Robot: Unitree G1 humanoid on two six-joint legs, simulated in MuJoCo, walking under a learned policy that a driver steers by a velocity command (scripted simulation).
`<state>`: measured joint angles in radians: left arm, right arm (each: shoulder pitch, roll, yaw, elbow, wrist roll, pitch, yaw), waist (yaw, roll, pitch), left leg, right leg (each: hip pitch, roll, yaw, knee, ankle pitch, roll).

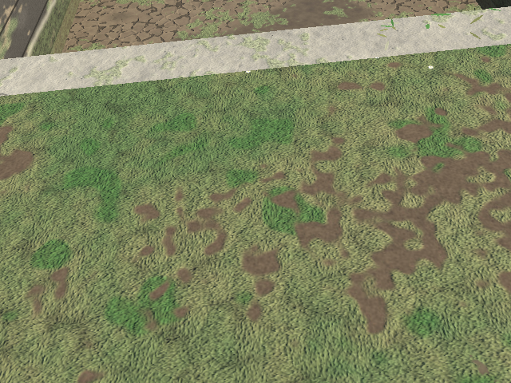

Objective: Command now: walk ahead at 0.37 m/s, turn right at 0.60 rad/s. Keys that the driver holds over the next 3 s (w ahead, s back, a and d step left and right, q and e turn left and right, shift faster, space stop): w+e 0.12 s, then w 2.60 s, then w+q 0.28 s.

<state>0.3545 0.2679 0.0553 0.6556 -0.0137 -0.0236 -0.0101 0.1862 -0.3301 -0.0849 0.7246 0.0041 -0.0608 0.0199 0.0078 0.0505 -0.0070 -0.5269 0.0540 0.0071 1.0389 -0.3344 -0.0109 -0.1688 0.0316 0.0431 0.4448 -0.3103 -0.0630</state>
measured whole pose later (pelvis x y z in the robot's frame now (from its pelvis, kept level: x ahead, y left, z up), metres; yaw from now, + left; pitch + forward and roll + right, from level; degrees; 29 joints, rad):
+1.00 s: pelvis +0.52 -0.10 +0.00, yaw -10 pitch +1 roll +0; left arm 0.27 0.27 0.05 0.75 0.00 -0.08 -0.03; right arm 0.24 -0.32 -0.04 0.78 0.02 -0.07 0.01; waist 0.02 0.04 0.03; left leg -0.52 0.08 -0.02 1.10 -0.31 0.01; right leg -0.25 0.05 -0.04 0.39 -0.16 -0.06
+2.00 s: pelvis +1.09 -0.19 -0.01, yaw -10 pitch +1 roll +0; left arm 0.16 0.27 0.04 0.79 0.00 -0.08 -0.03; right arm 0.32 -0.30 -0.04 0.87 0.02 -0.07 0.01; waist -0.01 0.03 0.03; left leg -0.36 0.03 -0.03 1.13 -0.40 0.03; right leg -0.35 0.03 -0.04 0.48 -0.15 -0.05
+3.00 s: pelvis +1.61 -0.25 -0.02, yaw -4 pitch +1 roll +0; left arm 0.12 0.22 0.05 0.85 0.00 -0.08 -0.01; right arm 0.39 -0.26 -0.06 0.92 0.04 -0.01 -0.03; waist -0.03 0.03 0.03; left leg -0.32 -0.02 -0.06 1.11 -0.52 0.05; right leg -0.42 -0.01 -0.06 0.57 -0.17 -0.03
